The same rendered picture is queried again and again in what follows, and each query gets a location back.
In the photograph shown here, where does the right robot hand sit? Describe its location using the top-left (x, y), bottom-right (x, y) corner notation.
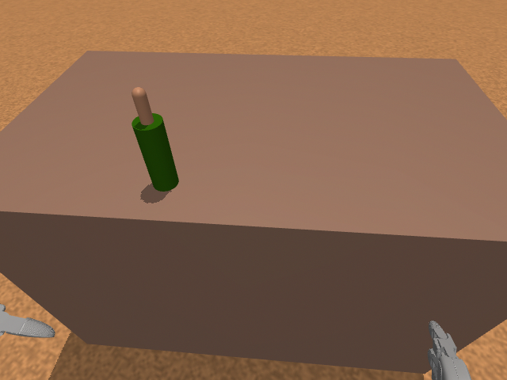
top-left (428, 321), bottom-right (471, 380)

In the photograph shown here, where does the left robot hand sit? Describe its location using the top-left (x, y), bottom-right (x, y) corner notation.
top-left (0, 304), bottom-right (55, 337)

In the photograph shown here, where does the bottle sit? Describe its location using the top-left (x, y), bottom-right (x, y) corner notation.
top-left (132, 87), bottom-right (179, 192)

